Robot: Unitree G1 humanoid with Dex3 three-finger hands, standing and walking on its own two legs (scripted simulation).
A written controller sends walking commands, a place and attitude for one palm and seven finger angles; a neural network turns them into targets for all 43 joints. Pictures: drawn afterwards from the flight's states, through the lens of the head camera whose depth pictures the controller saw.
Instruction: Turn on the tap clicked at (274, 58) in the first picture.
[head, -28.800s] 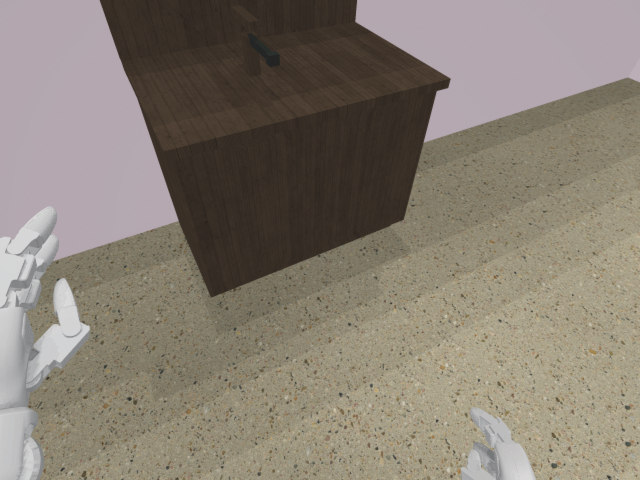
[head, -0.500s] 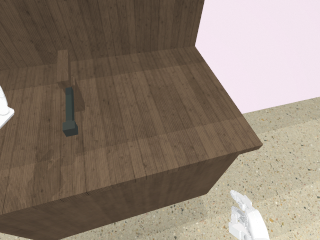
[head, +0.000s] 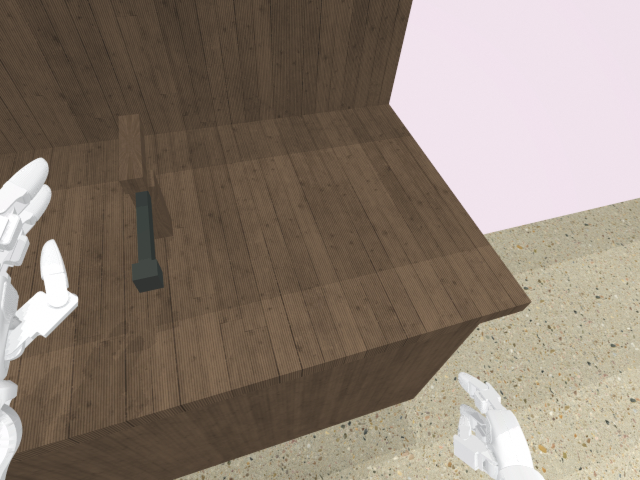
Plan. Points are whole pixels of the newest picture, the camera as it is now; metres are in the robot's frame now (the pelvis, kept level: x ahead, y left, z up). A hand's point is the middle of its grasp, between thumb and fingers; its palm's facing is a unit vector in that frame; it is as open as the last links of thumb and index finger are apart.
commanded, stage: look again from close up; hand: left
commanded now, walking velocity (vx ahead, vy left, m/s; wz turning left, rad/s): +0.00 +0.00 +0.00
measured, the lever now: (148, 276) +0.32 +0.25 +0.06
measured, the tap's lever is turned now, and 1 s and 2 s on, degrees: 0 0 0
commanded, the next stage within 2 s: shuffle to correct the standing spot in 0.40 s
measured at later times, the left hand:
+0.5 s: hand (65, 321) +0.21 +0.25 +0.16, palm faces +0.34 -0.87 -0.36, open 7.4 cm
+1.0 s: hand (123, 321) +0.21 +0.20 +0.16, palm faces +0.32 -0.87 -0.36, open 7.4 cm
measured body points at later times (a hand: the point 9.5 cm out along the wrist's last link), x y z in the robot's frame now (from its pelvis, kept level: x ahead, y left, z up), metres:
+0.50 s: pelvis -0.01 +0.00 +0.00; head +0.01 +0.03 +0.45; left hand +0.18 +0.29 +0.18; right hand +0.16 -0.21 -0.07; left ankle -0.02 +0.05 -0.74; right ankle +0.04 -0.12 -0.74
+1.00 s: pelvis -0.01 -0.04 +0.00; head +0.01 -0.02 +0.45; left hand +0.19 +0.24 +0.18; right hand +0.17 -0.26 -0.07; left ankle -0.02 +0.05 -0.74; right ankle +0.04 -0.12 -0.74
